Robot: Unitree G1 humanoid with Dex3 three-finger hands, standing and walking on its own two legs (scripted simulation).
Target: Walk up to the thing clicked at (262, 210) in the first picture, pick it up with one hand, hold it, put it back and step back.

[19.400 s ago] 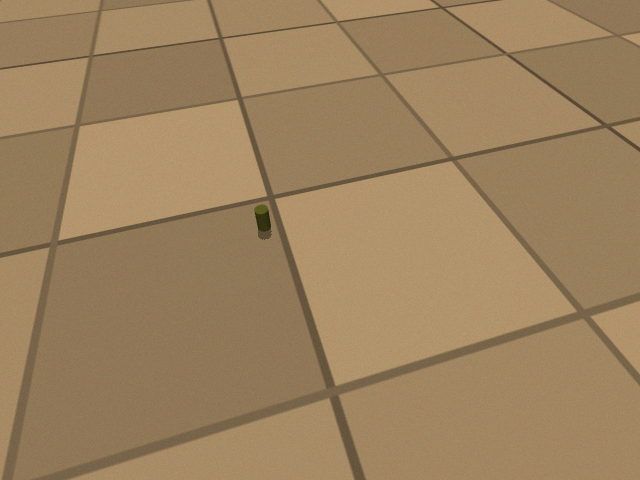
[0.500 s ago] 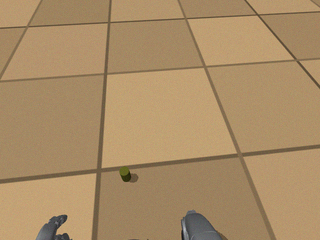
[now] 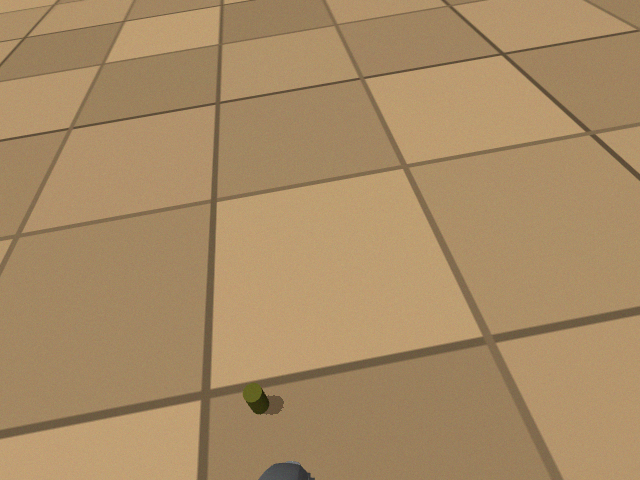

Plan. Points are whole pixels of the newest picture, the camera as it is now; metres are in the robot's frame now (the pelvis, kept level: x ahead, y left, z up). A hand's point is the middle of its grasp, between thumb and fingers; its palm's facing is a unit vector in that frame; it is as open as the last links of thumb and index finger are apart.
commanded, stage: walk up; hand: left
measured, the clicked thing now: (256, 398) +0.48 +0.30 -0.72
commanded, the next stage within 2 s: stand in 1.80 s
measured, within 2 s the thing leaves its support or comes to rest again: neither
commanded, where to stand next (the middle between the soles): +0.08 +0.06 m, yaw -1 degrees
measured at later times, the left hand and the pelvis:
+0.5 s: hand out of the picture +0.02 +0.28 -0.16, palm faces -0.05 -0.91 -0.40, open 7.4 cm; pelvis -0.04 +0.01 -0.02, yaw -2 degrees
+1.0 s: hand out of the picture +0.05 +0.30 -0.16, palm faces -0.02 -0.92 -0.39, open 7.4 cm; pelvis +0.00 +0.03 -0.01, yaw -1 degrees
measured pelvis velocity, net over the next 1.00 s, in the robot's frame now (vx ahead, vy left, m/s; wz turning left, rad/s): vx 0.00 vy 0.03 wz -0.01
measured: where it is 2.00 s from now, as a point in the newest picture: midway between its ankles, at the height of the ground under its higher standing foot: outside the picture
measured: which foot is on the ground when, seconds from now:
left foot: up 0.00-0.16, down 0.18-1.00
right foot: down 0.00-1.00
